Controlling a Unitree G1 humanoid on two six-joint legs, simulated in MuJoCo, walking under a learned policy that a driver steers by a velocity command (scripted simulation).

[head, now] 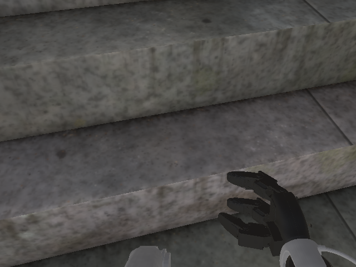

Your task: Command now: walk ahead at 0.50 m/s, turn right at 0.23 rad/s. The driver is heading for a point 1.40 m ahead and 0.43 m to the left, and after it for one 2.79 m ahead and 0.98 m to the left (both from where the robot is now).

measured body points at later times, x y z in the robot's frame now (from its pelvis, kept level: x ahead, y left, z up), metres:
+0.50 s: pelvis +0.06 -0.10 +0.16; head +0.05 -0.12 +0.61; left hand +0.20 +0.13 +0.08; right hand +0.18 -0.36 +0.03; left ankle +0.07 +0.11 -0.53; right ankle +0.16 -0.22 -0.52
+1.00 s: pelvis +0.18 -0.16 +0.19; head +0.19 -0.18 +0.64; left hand +0.06 +0.05 +0.07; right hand +0.41 -0.27 +0.08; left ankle +0.17 -0.01 -0.17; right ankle +0.15 -0.23 -0.54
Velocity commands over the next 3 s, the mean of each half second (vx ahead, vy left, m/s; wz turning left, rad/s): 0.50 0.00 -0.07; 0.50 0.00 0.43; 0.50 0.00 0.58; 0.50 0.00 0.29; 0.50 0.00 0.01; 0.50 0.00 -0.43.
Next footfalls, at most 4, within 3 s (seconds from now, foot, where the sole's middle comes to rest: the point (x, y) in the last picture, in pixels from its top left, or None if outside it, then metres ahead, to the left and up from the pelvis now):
0.18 left None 0.12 0.12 -0.58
0.52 right None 0.19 -0.23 -0.58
1.20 left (208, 265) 0.39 0.00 -0.37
1.66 right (237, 131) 0.66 -0.04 -0.16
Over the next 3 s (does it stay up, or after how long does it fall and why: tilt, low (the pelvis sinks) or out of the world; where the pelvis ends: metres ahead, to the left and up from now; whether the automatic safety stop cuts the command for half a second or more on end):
stays up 0.92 0.29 1.00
